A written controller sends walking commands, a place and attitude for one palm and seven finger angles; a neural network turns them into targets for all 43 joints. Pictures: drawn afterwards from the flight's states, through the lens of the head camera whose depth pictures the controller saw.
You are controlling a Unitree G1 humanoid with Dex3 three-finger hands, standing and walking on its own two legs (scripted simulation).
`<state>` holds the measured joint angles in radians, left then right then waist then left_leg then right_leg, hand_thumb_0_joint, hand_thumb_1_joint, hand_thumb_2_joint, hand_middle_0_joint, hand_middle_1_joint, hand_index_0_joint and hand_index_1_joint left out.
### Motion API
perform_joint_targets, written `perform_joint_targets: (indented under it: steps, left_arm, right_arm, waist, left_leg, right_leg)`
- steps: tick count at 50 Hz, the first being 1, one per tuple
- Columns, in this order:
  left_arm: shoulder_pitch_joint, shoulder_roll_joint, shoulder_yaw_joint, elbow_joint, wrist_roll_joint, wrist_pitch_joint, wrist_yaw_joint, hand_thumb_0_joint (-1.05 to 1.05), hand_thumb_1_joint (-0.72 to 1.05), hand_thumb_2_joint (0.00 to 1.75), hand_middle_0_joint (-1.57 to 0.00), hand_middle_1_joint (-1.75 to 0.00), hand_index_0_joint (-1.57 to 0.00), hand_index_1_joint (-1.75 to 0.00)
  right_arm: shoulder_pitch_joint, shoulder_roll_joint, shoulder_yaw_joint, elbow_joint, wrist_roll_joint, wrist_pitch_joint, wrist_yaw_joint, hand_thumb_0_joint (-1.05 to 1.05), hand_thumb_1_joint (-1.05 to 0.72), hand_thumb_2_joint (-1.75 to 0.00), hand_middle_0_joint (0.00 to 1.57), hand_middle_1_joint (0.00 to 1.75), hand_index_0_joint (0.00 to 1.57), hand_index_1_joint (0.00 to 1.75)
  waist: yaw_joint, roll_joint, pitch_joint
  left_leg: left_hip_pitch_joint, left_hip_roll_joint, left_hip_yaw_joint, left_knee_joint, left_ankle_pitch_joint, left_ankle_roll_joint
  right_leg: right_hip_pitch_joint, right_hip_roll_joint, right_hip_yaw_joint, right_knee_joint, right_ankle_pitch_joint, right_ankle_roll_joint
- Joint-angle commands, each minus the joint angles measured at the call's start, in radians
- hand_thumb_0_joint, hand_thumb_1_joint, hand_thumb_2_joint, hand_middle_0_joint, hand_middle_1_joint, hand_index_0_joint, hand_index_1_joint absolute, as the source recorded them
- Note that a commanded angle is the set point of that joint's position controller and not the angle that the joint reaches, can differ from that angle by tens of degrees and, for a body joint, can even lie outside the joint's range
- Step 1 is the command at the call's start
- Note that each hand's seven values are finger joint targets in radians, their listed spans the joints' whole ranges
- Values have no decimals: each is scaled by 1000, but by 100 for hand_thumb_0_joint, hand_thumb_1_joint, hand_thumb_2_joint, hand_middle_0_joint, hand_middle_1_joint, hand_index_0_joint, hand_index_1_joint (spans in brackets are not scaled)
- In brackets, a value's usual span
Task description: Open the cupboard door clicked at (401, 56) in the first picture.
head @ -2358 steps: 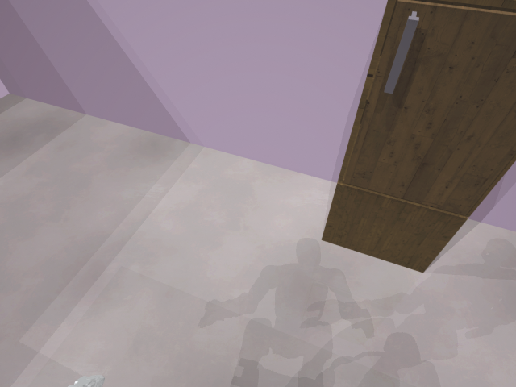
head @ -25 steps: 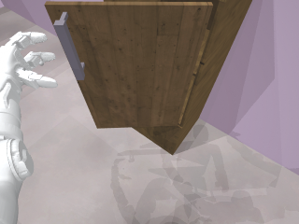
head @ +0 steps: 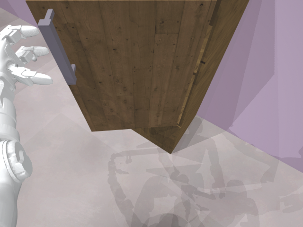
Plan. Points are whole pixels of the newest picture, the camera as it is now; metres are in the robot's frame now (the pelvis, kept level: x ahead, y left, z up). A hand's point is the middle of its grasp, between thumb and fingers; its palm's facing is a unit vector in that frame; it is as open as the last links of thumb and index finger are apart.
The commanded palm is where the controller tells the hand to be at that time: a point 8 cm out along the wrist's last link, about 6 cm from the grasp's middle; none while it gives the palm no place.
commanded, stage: move the hooked fingers beside the handle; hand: left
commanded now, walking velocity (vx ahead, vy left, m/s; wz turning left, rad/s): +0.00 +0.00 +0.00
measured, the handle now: (62, 50) +0.52 +0.19 +0.16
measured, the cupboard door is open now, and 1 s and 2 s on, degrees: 40 40 39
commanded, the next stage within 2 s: slide the fingers in behind the handle in 0.56 s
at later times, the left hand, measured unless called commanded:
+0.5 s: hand (38, 59) +0.48 +0.23 +0.17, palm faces +0.05 -1.00 +0.01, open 14.0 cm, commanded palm +0.46 +0.29 +0.16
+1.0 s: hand (40, 61) +0.48 +0.23 +0.16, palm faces +0.06 -1.00 +0.01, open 14.2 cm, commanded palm +0.46 +0.26 +0.16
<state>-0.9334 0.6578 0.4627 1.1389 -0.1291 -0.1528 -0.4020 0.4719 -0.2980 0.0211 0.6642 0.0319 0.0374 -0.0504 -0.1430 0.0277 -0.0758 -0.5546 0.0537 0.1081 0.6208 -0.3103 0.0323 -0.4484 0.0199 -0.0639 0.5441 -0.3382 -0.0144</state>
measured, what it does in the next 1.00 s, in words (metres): stands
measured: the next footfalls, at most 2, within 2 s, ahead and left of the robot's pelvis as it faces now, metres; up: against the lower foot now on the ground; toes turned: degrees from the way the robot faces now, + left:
none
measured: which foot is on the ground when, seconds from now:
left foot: down 0.00-1.00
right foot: down 0.00-1.00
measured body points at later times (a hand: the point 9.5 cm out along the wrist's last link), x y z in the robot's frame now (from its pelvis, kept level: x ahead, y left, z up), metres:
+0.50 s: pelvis -0.01 -0.01 +0.00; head +0.07 -0.01 +0.44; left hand +0.47 +0.29 +0.17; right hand +0.01 -0.29 -0.12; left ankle -0.01 +0.09 -0.73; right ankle -0.06 -0.11 -0.73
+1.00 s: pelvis -0.01 -0.01 +0.00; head +0.07 +0.00 +0.44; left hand +0.47 +0.28 +0.16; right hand -0.01 -0.29 -0.12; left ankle -0.01 +0.09 -0.73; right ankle -0.06 -0.11 -0.73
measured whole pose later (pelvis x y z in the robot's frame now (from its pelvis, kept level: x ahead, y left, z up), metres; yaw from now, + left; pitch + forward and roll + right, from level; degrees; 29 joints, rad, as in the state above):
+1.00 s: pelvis -0.01 -0.01 +0.00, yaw +2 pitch +13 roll -2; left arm -0.98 0.61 0.39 1.18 -0.14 -0.17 -0.32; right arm 0.44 -0.30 0.02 0.68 0.03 0.02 -0.05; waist -0.14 0.03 -0.07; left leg -0.58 0.05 0.07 0.65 -0.31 0.02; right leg -0.46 0.02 -0.09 0.58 -0.35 -0.03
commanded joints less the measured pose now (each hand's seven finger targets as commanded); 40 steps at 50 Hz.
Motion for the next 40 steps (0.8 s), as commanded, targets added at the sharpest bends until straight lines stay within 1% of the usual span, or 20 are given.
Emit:
perform_joint_targets:
  steps: [1,3,6,8,12,13,14,17,19,20,22,23,26,28,31,32,33,37,38,40]
  left_arm:
    - [-438,258,13,-265,-37,-41,8,0,-50,30,-30,-120,-30,-120]
    - [-444,273,25,-295,-33,-41,25,0,-50,30,-30,-120,-30,-120]
    - [-472,204,-27,-241,-34,-37,35,0,-50,30,-30,-120,-30,-120]
    - [-514,267,15,-230,-30,-49,44,0,-50,30,-30,-120,-30,-120]
    - [-541,248,-20,-174,-17,-68,46,0,-50,30,-30,-120,-30,-120]
    - [-552,268,-12,-167,-10,-72,46,0,-50,30,-30,-120,-30,-120]
    - [-555,241,-36,-142,-9,-70,43,0,-50,30,-30,-120,-30,-120]
    - [-589,235,-51,-99,-20,-73,38,0,-50,30,-30,-120,-30,-120]
    - [-600,283,-19,-97,-12,-78,36,0,-50,30,-30,-120,-30,-120]
    - [-601,258,-42,-107,-12,-79,32,0,-50,30,-30,-120,-30,-120]
    - [-581,267,-28,-75,-18,-81,31,0,-50,30,-30,-120,-30,-120]
    - [-583,316,1,-75,-12,-80,31,0,-50,30,-30,-120,-30,-120]
    - [-586,298,-25,-89,-1,-79,27,0,-50,30,-30,-120,-30,-120]
    - [-586,338,8,-118,-2,-89,28,0,-50,30,-30,-120,-30,-120]
    - [-549,324,0,-78,-7,-80,16,0,-50,30,-30,-120,-30,-120]
    - [-542,325,4,-82,-17,-83,13,0,-50,30,-30,-120,-30,-120]
    - [-567,344,14,-115,-15,-87,10,0,-50,30,-30,-120,-30,-120]
    - [-570,308,-4,-133,-23,-92,12,0,-50,30,-30,-120,-30,-120]
    - [-571,311,2,-159,-20,-96,15,0,-50,30,-30,-120,-30,-120]
    - [-539,262,-26,-158,-21,-91,17,0,-50,30,-30,-120,-30,-120]
  right_arm:
    - [88,-185,-73,-69,1,-18,-11,0,-90,-90,20,30,20,30]
    - [83,-185,-72,-69,2,-19,-12,0,-90,-90,20,30,20,30]
    - [68,-179,-68,-62,4,-22,-13,0,-90,-90,20,30,20,30]
    - [68,-185,-64,-56,4,-23,-18,0,-90,-90,20,30,20,30]
    - [59,-183,-56,-59,7,-28,-26,0,-90,-90,20,30,20,30]
    - [53,-184,-54,-57,8,-28,-26,0,-90,-90,20,30,20,30]
    - [51,-183,-51,-58,8,-29,-26,0,-90,-90,20,30,20,30]
    - [58,-188,-47,-54,9,-35,-35,0,-90,-90,20,30,20,30]
    - [62,-193,-48,-51,7,-37,-35,0,-90,-90,20,30,20,30]
    - [60,-189,-48,-54,8,-39,-33,0,-90,-90,20,30,20,30]
    - [74,-190,-47,-51,5,-38,-35,0,-90,-90,20,30,20,30]
    - [72,-197,-47,-52,7,-35,-36,0,-90,-90,20,30,20,30]
    - [76,-192,-46,-58,7,-33,-33,0,-90,-90,20,30,20,30]
    - [86,-194,-52,-59,6,-30,-33,0,-90,-90,20,30,20,30]
    - [92,-195,-51,-56,7,-26,-33,0,-90,-90,20,30,20,30]
    - [98,-197,-51,-58,5,-25,-35,0,-90,-90,20,30,20,30]
    - [95,-199,-53,-58,6,-25,-35,0,-90,-90,20,30,20,30]
    - [109,-195,-56,-48,3,-27,-34,0,-90,-90,20,30,20,30]
    - [106,-194,-60,-47,3,-28,-31,0,-90,-90,20,30,20,30]
    - [102,-188,-59,-46,3,-29,-26,0,-90,-90,20,30,20,30]
  waist:
    - [21,116,-399]
    - [22,139,-418]
    - [-4,88,-358]
    - [1,89,-369]
    - [-19,57,-355]
    - [-14,77,-360]
    - [-21,90,-355]
    - [-41,43,-332]
    - [-28,68,-376]
    - [-32,92,-388]
    - [-33,35,-373]
    - [-26,47,-372]
    - [-23,85,-375]
    - [-16,91,-418]
    - [-18,63,-355]
    - [-19,38,-359]
    - [-17,72,-386]
    - [-25,74,-380]
    - [-16,105,-413]
    - [-13,133,-400]
  left_leg:
    - [475,-12,-137,15,609,13]
    - [504,-8,-141,24,639,13]
    - [459,-13,-137,18,539,14]
    - [439,-20,-133,22,513,18]
    - [398,-28,-129,31,467,25]
    - [398,-28,-133,30,452,21]
    - [394,-30,-134,29,435,19]
    - [354,-32,-134,32,385,26]
    - [364,-33,-139,34,392,23]
    - [376,-33,-135,36,401,22]
    - [339,-35,-133,40,396,28]
    - [324,-33,-129,36,374,28]
    - [314,-38,-126,28,356,27]
    - [336,-37,-124,33,382,28]
    - [300,-35,-122,22,343,28]
    - [293,-37,-122,20,347,33]
    - [311,-37,-120,19,344,31]
    - [337,-35,-125,23,369,32]
    - [367,-33,-127,23,392,28]
    - [393,-29,-131,26,409,22]
  right_leg:
    - [-15,32,18,-15,483,7]
    - [-25,31,20,-10,487,6]
    - [-40,30,19,-14,454,7]
    - [-17,26,27,-8,466,7]
    - [-9,19,31,-1,463,8]
    - [-17,18,36,-1,453,9]
    - [-28,17,37,-1,439,8]
    - [-28,15,38,-4,412,10]
    - [-13,13,47,0,429,11]
    - [-17,13,48,0,436,12]
    - [0,15,43,1,440,13]
    - [3,14,53,-3,438,16]
    - [9,12,52,-5,427,15]
    - [25,15,55,-4,447,17]
    - [13,19,49,-14,413,15]
    - [29,20,46,-13,419,14]
    - [28,19,55,-16,422,17]
    - [8,23,44,-17,415,12]
    - [6,24,45,-14,429,12]
    - [-25,27,35,-13,416,7]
